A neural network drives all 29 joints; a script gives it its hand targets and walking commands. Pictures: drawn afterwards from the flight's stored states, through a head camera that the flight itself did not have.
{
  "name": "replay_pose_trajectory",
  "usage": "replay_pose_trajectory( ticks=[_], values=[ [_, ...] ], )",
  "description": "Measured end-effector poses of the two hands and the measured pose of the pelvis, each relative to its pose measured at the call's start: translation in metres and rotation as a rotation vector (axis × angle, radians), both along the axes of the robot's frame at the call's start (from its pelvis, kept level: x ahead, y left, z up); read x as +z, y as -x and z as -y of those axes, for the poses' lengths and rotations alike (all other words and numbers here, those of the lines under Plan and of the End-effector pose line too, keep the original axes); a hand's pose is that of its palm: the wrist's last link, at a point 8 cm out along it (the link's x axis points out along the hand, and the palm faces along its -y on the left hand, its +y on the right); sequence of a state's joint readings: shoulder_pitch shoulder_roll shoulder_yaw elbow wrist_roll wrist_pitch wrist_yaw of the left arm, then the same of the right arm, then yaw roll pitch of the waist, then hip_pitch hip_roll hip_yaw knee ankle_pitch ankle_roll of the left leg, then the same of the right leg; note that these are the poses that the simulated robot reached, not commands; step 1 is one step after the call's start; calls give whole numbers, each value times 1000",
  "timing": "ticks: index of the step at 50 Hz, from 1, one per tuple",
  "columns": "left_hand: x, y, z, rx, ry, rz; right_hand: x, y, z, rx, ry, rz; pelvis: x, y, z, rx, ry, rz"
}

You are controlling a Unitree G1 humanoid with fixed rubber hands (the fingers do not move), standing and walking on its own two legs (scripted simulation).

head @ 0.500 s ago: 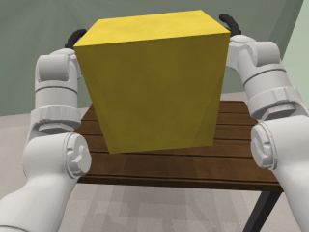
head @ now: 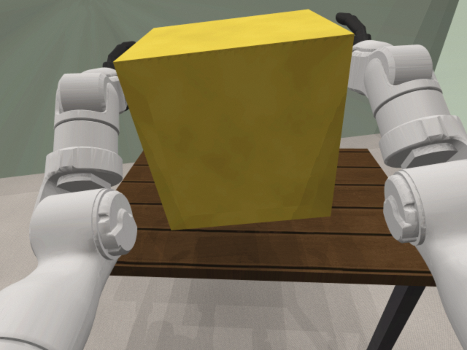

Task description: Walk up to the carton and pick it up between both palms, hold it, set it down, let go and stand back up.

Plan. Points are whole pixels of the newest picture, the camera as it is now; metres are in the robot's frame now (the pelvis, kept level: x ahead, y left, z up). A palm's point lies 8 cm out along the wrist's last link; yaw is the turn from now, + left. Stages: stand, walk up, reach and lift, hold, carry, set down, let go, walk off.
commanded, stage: hold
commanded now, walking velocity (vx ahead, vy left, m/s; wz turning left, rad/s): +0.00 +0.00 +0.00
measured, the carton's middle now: (239, 119) +0.38 -0.02 +0.30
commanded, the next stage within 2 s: none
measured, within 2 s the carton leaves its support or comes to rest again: neither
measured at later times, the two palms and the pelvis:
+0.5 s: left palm (100, 90) +0.37 +0.19 +0.35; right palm (339, 52) +0.36 -0.16 +0.40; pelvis +0.00 +0.01 +0.00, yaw +1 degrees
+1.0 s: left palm (106, 92) +0.38 +0.18 +0.35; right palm (340, 69) +0.37 -0.17 +0.37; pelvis +0.00 -0.01 +0.00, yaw +0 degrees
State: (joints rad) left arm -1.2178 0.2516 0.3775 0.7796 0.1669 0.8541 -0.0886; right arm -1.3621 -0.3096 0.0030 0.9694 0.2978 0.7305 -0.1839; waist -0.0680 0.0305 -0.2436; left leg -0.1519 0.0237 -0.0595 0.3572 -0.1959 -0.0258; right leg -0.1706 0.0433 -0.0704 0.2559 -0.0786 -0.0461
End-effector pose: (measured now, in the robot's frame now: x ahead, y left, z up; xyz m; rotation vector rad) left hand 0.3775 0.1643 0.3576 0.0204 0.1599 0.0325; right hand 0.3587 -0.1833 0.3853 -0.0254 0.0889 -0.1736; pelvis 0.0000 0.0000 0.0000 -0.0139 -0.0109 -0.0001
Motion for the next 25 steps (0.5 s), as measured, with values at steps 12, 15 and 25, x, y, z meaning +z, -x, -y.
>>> replay_pose_trajectory(
  ticks=[12,15,25],
  values=[
    [6,5,-26,35,20,12,-3,-6,-24,37,12,3,0,-2,2,18,4,4],
    [2,5,-32,30,24,15,-2,-5,-30,31,15,6,0,-2,1,22,6,5],
    [-3,3,-25,-1,19,38,13,2,-27,3,29,28,0,-3,-8,20,7,2]
  ],
)
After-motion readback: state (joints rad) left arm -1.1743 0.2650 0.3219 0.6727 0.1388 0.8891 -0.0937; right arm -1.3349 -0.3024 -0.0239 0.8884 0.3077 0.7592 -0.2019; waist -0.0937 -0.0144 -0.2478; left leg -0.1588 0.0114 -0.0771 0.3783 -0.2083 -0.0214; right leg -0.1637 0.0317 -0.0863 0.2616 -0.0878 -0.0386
